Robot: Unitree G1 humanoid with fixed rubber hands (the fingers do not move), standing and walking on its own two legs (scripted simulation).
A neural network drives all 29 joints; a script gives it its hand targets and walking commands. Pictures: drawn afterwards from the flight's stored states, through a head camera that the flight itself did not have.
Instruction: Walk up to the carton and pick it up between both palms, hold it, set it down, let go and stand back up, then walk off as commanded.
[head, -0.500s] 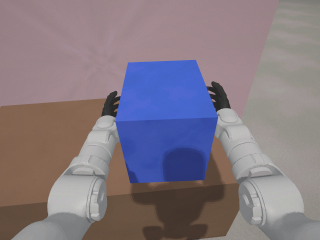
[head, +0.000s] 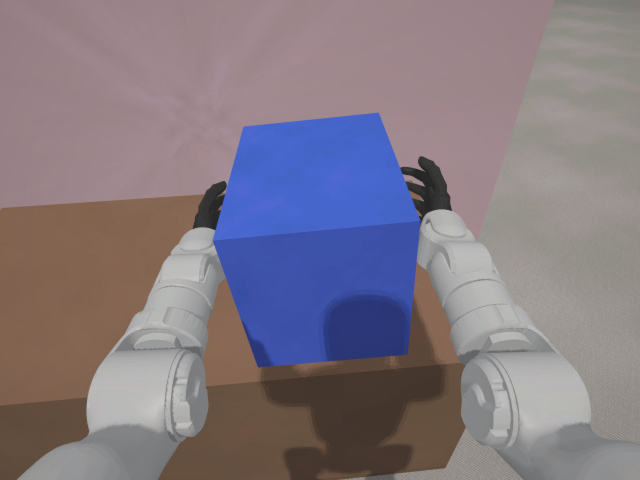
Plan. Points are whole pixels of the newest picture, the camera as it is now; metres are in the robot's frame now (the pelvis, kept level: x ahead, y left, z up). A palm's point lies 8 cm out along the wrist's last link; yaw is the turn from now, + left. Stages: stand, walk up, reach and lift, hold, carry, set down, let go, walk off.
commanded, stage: reach and lift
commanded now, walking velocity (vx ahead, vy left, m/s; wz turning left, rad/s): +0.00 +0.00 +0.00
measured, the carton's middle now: (321, 234) +0.44 +0.04 +0.12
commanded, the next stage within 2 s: hold in 0.80 s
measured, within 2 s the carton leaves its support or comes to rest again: neither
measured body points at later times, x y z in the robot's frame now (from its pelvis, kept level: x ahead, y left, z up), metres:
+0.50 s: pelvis +0.01 +0.01 +0.00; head -0.05 +0.01 +0.45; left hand +0.41 +0.19 +0.17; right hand +0.41 -0.11 +0.18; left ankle +0.06 +0.13 -0.74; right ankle +0.05 -0.08 -0.74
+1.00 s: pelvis +0.00 +0.01 +0.00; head -0.05 +0.01 +0.45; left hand +0.41 +0.18 +0.18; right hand +0.41 -0.12 +0.19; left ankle +0.06 +0.13 -0.74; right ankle +0.05 -0.08 -0.74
